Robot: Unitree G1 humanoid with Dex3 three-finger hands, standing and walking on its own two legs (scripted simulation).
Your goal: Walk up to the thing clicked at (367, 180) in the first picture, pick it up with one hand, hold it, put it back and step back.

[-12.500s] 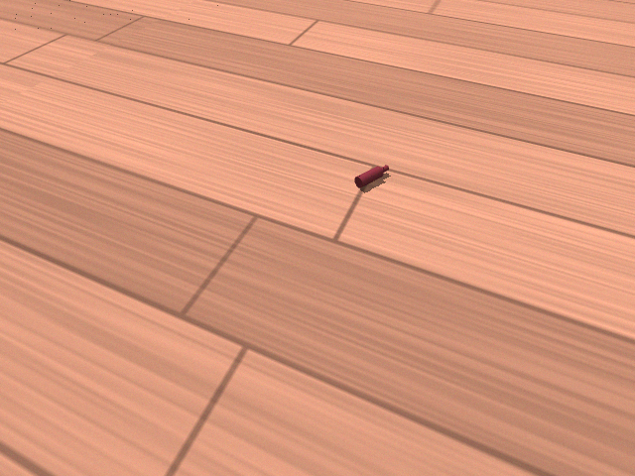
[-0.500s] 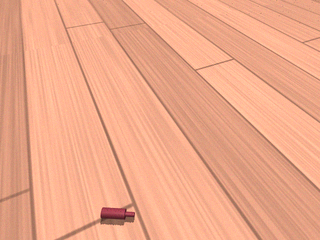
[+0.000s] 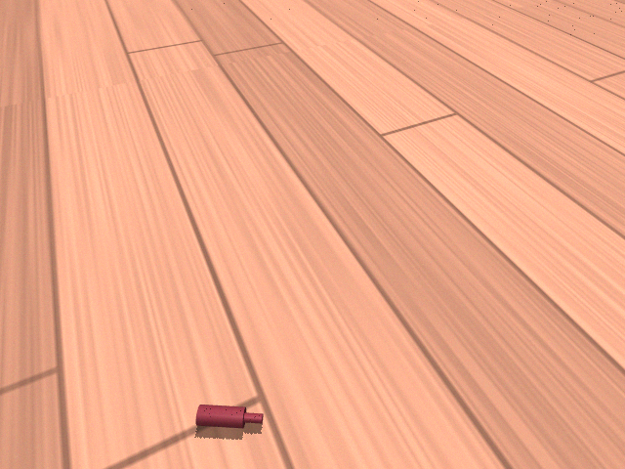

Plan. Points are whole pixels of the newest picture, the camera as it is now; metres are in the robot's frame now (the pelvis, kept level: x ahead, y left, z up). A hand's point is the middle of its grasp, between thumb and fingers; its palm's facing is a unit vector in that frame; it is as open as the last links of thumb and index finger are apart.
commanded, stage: rise first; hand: left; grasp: from above
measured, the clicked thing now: (230, 416) +0.40 +0.24 -0.75
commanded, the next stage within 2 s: none
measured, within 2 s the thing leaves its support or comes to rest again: neither
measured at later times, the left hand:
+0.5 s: hand out of the picture +0.13 +0.26 -0.21, palm faces -0.09 -0.91 -0.41, open 13.2 cm
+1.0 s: hand out of the picture +0.13 +0.29 -0.29, palm faces -0.28 -0.79 -0.55, open 13.9 cm
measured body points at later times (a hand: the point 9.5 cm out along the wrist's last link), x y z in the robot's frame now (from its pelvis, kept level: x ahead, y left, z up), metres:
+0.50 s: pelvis -0.02 +0.01 -0.06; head +0.06 +0.02 +0.38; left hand +0.14 +0.31 -0.18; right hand +0.10 -0.26 -0.16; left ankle +0.00 +0.14 -0.75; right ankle -0.01 -0.14 -0.75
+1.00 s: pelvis -0.04 +0.01 -0.15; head +0.09 +0.03 +0.28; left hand +0.14 +0.33 -0.26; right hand +0.15 -0.24 -0.24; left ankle +0.00 +0.14 -0.75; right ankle -0.01 -0.14 -0.75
